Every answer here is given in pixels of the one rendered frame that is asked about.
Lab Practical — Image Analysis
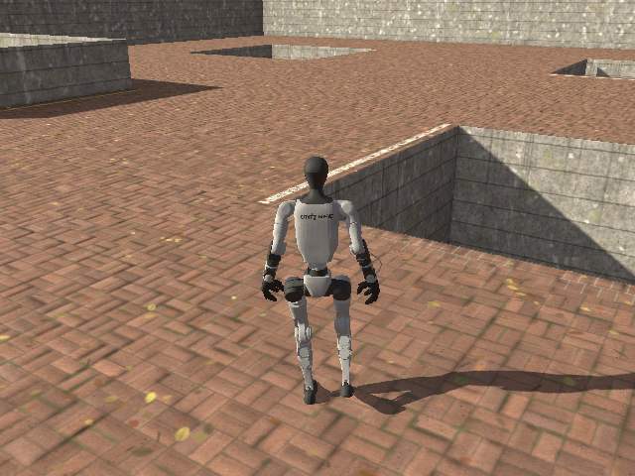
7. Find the left robot upper arm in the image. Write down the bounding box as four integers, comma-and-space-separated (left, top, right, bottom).
271, 200, 296, 256

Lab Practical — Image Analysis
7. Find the robot torso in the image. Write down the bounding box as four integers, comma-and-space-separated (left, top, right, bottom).
294, 195, 340, 298

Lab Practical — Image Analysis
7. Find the right robot hand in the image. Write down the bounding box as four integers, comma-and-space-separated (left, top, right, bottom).
357, 280, 380, 304

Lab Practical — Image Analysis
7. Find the robot head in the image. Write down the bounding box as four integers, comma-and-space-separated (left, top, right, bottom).
300, 157, 333, 204

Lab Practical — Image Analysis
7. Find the right robot upper arm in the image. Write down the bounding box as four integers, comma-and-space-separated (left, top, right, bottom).
337, 199, 365, 255

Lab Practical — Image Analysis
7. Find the robot left forearm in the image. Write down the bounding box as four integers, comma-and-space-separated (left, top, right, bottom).
263, 240, 281, 283

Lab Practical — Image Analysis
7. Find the robot right forearm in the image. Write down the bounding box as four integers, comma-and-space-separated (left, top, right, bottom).
356, 239, 377, 283

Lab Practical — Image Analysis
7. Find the left robot hand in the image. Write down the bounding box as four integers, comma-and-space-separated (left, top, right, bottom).
261, 279, 284, 301

